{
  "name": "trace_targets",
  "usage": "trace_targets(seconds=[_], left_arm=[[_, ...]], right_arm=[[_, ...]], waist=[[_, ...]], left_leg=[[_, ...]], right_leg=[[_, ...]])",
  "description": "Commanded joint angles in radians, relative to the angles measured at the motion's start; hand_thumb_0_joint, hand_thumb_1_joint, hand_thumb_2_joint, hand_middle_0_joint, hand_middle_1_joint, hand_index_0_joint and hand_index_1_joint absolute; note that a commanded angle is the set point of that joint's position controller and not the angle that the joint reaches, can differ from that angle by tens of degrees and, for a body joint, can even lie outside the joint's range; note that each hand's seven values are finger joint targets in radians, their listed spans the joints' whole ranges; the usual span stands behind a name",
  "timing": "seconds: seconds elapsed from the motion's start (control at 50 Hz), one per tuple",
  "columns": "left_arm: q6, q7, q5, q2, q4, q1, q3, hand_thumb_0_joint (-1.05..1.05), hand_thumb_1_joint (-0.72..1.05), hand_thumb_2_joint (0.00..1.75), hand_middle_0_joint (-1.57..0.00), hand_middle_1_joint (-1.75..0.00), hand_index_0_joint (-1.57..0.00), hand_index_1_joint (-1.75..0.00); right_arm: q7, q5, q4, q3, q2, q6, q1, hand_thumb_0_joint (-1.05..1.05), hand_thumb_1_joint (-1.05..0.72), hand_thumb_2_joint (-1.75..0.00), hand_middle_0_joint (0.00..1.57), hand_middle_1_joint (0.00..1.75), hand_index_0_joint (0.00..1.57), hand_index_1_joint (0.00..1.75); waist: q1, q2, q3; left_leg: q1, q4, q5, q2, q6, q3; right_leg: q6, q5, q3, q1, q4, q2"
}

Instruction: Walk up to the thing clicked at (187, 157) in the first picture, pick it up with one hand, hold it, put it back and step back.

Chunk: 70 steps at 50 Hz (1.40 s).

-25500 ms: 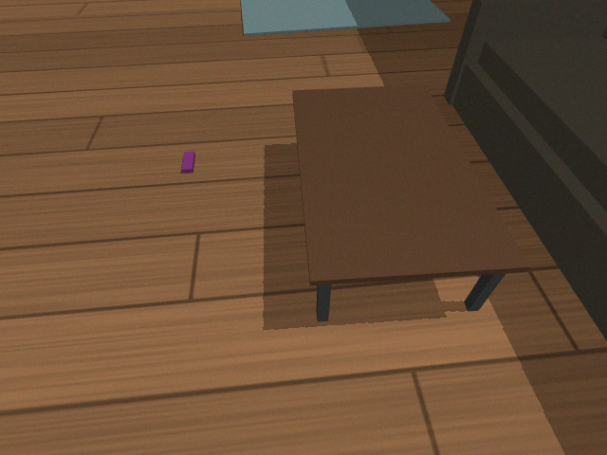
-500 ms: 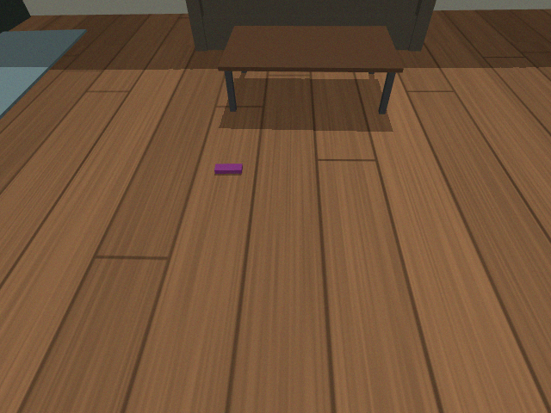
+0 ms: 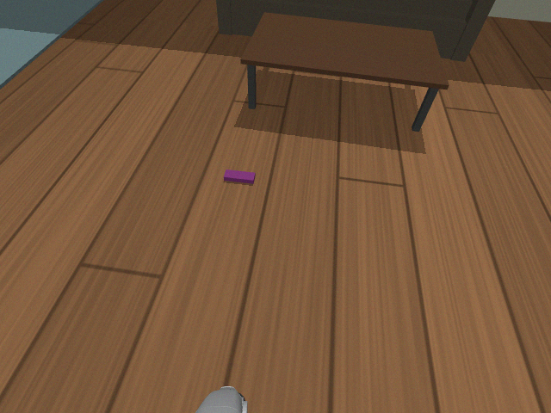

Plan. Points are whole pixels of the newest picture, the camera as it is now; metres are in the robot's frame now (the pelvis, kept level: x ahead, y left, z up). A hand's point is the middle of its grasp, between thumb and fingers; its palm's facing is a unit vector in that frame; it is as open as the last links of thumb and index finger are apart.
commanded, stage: walk up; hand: left
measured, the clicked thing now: (239, 176) +1.24 +0.24 -0.74
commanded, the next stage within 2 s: none
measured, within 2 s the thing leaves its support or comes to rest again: neither
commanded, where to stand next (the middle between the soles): +0.86 -0.01 m, yaw -3 degrees
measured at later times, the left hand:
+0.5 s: hand (170, 264) +0.38 +0.25 -0.12, palm faces -0.10 -0.91 -0.40, open 7.4 cm
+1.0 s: hand (167, 226) +0.50 +0.29 -0.15, palm faces -0.05 -0.94 -0.34, open 7.4 cm
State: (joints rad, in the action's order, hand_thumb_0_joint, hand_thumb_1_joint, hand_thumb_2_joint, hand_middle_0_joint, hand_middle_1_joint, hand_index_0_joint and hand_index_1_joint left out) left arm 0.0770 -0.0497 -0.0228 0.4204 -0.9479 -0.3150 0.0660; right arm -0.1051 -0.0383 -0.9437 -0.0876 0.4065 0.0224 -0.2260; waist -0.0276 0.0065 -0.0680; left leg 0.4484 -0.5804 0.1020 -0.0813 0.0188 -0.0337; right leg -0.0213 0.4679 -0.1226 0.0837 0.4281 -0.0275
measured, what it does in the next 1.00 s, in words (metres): walks ahead: right foot, then left foot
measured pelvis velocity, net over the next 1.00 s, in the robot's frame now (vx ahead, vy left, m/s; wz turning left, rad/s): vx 0.47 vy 0.02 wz -0.03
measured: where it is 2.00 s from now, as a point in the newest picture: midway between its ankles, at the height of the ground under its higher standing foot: (284, 253)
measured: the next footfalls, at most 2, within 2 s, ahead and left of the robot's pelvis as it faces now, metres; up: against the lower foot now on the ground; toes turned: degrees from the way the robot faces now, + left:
right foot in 0.44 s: +0.38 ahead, -0.15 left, +0.00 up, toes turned -8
left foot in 0.90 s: +0.59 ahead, +0.12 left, +0.00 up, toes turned +4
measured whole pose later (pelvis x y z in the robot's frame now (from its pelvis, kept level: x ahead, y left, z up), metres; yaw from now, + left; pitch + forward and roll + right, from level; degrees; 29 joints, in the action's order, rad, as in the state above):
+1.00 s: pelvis +0.47 +0.02 +0.00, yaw -1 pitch -3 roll -2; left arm 0.04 -0.03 -0.02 0.43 -0.91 -0.35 0.04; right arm -0.07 -0.02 -0.84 -0.07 0.40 0.08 -0.23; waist -0.01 0.03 -0.07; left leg 0.38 -0.67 0.24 -0.05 0.04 -0.08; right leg 0.05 0.49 0.00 -0.25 1.00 -0.04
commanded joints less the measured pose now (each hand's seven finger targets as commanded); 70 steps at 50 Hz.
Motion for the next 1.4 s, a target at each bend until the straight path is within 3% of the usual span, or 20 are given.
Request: trace_targets(seconds=[0.0, 0.02, 0.04, 0.1, 0.14, 0.34, 0.42, 0.44, 0.46, 0.48, 0.6, 0.8, 0.88, 0.9, 0.92, 0.94, 1.02, 1.18, 1.26, 1.38], left_arm=[[0.010, 0.024, 0.025, 0.097, 0.109, -0.057, 0.016, 0.00, 0.90, 0.90, -0.20, -0.30, -0.20, -0.30], [0.009, 0.033, 0.031, 0.189, 0.114, -0.047, 0.035, 0.00, 0.90, 0.90, -0.20, -0.30, -0.20, -0.30], [0.008, 0.040, 0.024, 0.242, 0.107, 0.012, 0.032, 0.00, 0.90, 0.90, -0.20, -0.30, -0.20, -0.30], [0.016, 0.028, 0.048, 0.199, 0.085, 0.001, 0.025, 0.00, 0.90, 0.90, -0.20, -0.30, -0.20, -0.30], [0.002, 0.016, 0.046, 0.176, 0.082, -0.022, 0.025, 0.00, 0.90, 0.90, -0.20, -0.30, -0.20, -0.30], [0.002, -0.033, 0.015, 0.155, 0.128, 0.129, 0.041, 0.00, 0.90, 0.90, -0.20, -0.30, -0.20, -0.30], [0.013, -0.013, 0.009, 0.215, 0.071, -0.042, 0.076, 0.00, 0.90, 0.90, -0.20, -0.30, -0.20, -0.30], [0.023, 0.000, 0.003, 0.269, 0.059, -0.144, 0.100, 0.00, 0.90, 0.90, -0.20, -0.30, -0.20, -0.30], [0.032, 0.014, 0.008, 0.344, 0.079, -0.170, 0.109, 0.00, 0.90, 0.90, -0.20, -0.30, -0.20, -0.30], [0.029, 0.015, 0.022, 0.358, 0.083, -0.138, 0.105, 0.00, 0.90, 0.90, -0.20, -0.30, -0.20, -0.30], [0.040, 0.032, 0.031, 0.224, 0.130, 0.003, 0.060, 0.00, 0.90, 0.90, -0.20, -0.30, -0.20, -0.30], [0.042, 0.023, 0.012, 0.259, 0.166, -0.010, 0.067, 0.00, 0.90, 0.90, -0.20, -0.30, -0.20, -0.30], [0.027, 0.023, 0.006, 0.219, 0.171, -0.008, 0.041, 0.00, 0.90, 0.90, -0.20, -0.30, -0.20, -0.30], [0.022, 0.023, 0.014, 0.143, 0.173, -0.069, 0.018, 0.00, 0.90, 0.90, -0.20, -0.30, -0.20, -0.30], [0.014, 0.024, 0.024, 0.115, 0.171, -0.108, 0.013, 0.00, 0.90, 0.90, -0.20, -0.30, -0.20, -0.30], [0.003, 0.039, 0.014, 0.236, 0.150, -0.075, 0.038, 0.00, 0.90, 0.90, -0.20, -0.30, -0.20, -0.30], [-0.004, 0.025, 0.037, 0.207, 0.094, -0.103, 0.031, 0.00, 0.90, 0.90, -0.20, -0.30, -0.20, -0.30], [-0.021, -0.012, 0.014, 0.186, 0.119, 0.027, 0.039, 0.00, 0.90, 0.90, -0.20, -0.30, -0.20, -0.30], [-0.005, -0.014, 0.009, 0.151, 0.142, 0.100, 0.029, 0.00, 0.90, 0.90, -0.20, -0.30, -0.20, -0.30], [0.025, 0.018, 0.006, 0.204, 0.075, -0.097, 0.062, 0.00, 0.90, 0.90, -0.20, -0.30, -0.20, -0.30]], right_arm=[[0.053, -0.016, 0.038, -0.117, 0.348, 0.054, -0.310, 0.00, -0.90, -0.90, 0.20, 0.30, 0.20, 0.30], [0.055, 0.023, 0.066, -0.118, 0.382, 0.060, -0.267, 0.00, -0.90, -0.90, 0.20, 0.30, 0.20, 0.30], [0.057, 0.041, 0.078, -0.122, 0.373, 0.056, -0.207, 0.00, -0.90, -0.90, 0.20, 0.30, 0.20, 0.30], [0.076, 0.041, 0.117, -0.059, 0.251, 0.065, -0.098, 0.00, -0.90, -0.90, 0.20, 0.30, 0.20, 0.30], [0.077, 0.046, 0.120, -0.048, 0.228, 0.077, -0.087, 0.00, -0.90, -0.90, 0.20, 0.30, 0.20, 0.30], [0.063, 0.035, 0.167, -0.045, 0.256, 0.080, -0.061, 0.00, -0.90, -0.90, 0.20, 0.30, 0.20, 0.30], [0.067, 0.035, 0.187, -0.028, 0.220, 0.070, -0.064, 0.00, -0.90, -0.90, 0.20, 0.30, 0.20, 0.30], [0.065, 0.036, 0.187, -0.007, 0.166, 0.072, -0.125, 0.00, -0.90, -0.90, 0.20, 0.30, 0.20, 0.30], [0.064, 0.039, 0.192, 0.012, 0.123, 0.066, -0.178, 0.00, -0.90, -0.90, 0.20, 0.30, 0.20, 0.30], [0.075, 0.040, 0.174, -0.014, 0.235, 0.057, -0.142, 0.00, -0.90, -0.90, 0.20, 0.30, 0.20, 0.30], [0.062, 0.050, 0.120, -0.009, 0.180, 0.038, -0.143, 0.00, -0.90, -0.90, 0.20, 0.30, 0.20, 0.30], [0.021, 0.022, 0.176, -0.033, 0.167, 0.048, 0.041, 0.00, -0.90, -0.90, 0.20, 0.30, 0.20, 0.30], [0.039, 0.012, 0.102, -0.064, 0.233, 0.060, -0.182, 0.00, -0.90, -0.90, 0.20, 0.30, 0.20, 0.30], [0.053, -0.005, 0.087, -0.087, 0.305, 0.066, -0.284, 0.00, -0.90, -0.90, 0.20, 0.30, 0.20, 0.30], [0.062, 0.005, 0.126, -0.092, 0.356, 0.073, -0.250, 0.00, -0.90, -0.90, 0.20, 0.30, 0.20, 0.30], [0.061, 0.042, 0.136, -0.094, 0.364, 0.069, -0.211, 0.00, -0.90, -0.90, 0.20, 0.30, 0.20, 0.30], [0.074, 0.047, 0.157, -0.038, 0.239, 0.080, -0.083, 0.00, -0.90, -0.90, 0.20, 0.30, 0.20, 0.30], [0.071, 0.033, 0.171, -0.052, 0.262, 0.091, -0.112, 0.00, -0.90, -0.90, 0.20, 0.30, 0.20, 0.30], [0.069, 0.033, 0.167, -0.050, 0.251, 0.078, -0.141, 0.00, -0.90, -0.90, 0.20, 0.30, 0.20, 0.30], [0.073, 0.041, 0.203, -0.015, 0.181, 0.054, -0.146, 0.00, -0.90, -0.90, 0.20, 0.30, 0.20, 0.30]], waist=[[0.157, -0.398, 0.230], [0.151, -0.293, 0.264], [0.141, -0.224, 0.198], [0.062, -0.101, 0.072], [0.040, -0.114, 0.053], [0.050, -0.141, -0.003], [-0.055, 0.032, 0.086], [-0.095, 0.210, 0.157], [-0.071, 0.324, 0.160], [-0.079, 0.232, 0.143], [0.023, 0.135, 0.046], [-0.016, 0.101, 0.008], [0.116, -0.062, 0.104], [0.151, -0.292, 0.166], [0.114, -0.345, 0.145], [0.117, -0.217, 0.126], [0.025, -0.127, -0.030], [0.063, -0.136, -0.058], [0.080, -0.113, -0.019], [-0.031, 0.064, 0.148]], left_leg=[[-0.731, 0.155, 0.306, -0.227, 0.160, 0.437], [-0.725, 0.324, 0.382, -0.334, 0.254, 0.778], [-0.643, 0.336, 0.378, -0.359, 0.281, 0.745], [-0.408, 0.269, -0.119, -0.229, 0.181, 0.269], [-0.327, 0.292, -0.174, -0.208, 0.189, 0.172], [-0.233, 0.283, 0.043, -0.156, 0.165, 0.023], [-0.110, -0.057, -0.020, -0.102, 0.108, -0.020], [-0.020, -0.350, 0.057, -0.011, 0.076, -0.079], [0.144, -0.547, 0.406, 0.106, 0.031, -0.037], [0.206, -0.638, 0.437, 0.082, 0.024, 0.022], [0.052, -0.505, 0.208, 0.024, 0.017, 0.114], [-0.080, -0.027, 0.043, -0.006, -0.002, 0.001], [-0.453, 0.018, 0.145, 0.054, 0.045, -0.024], [-0.572, 0.148, 0.369, -0.095, 0.101, 0.211], [-0.603, 0.317, 0.496, -0.314, 0.175, 0.680], [-0.528, 0.339, 0.486, -0.356, 0.234, 0.727], [-0.250, 0.334, 0.092, -0.183, 0.099, 0.238], [-0.269, 0.434, 0.268, -0.181, 0.178, 0.153], [-0.371, 0.326, 0.030, -0.166, 0.183, 0.082], [-0.220, -0.156, -0.123, -0.062, 0.099, -0.035]], right_leg=[[0.066, -0.026, 0.033, -0.642, 0.717, 0.073], [0.082, 0.100, 0.170, -0.712, 0.798, 0.121], [0.093, 0.063, 0.235, -0.743, 0.847, 0.044], [0.081, -0.113, 0.262, -0.640, 0.757, -0.021], [0.058, -0.148, 0.234, -0.589, 0.713, -0.028], [0.046, -0.392, 0.070, -0.434, 0.187, -0.036], [0.081, -0.285, 0.060, -0.093, 0.130, 0.006], [0.107, -0.086, 0.230, 0.036, 0.013, -0.095], [0.171, -0.037, 0.676, 0.084, -0.129, -0.347], [0.284, -0.062, 0.830, 0.080, -0.174, -0.411], [0.199, -0.589, 0.255, -0.216, -0.121, -0.199], [0.214, -0.293, 0.174, -0.297, -0.112, -0.244], [0.163, -0.372, 0.096, -0.460, 0.246, -0.158], [0.112, -0.291, 0.023, -0.587, 0.564, -0.059], [0.074, 0.047, 0.073, -0.786, 0.720, 0.088], [0.087, 0.068, 0.181, -0.757, 0.779, 0.023], [0.073, -0.147, 0.234, -0.624, 0.672, -0.054], [0.011, -0.275, 0.169, -0.652, 0.404, -0.075], [0.030, -0.314, 0.096, -0.608, 0.205, -0.067], [0.088, -0.307, 0.083, -0.100, -0.001, -0.007]])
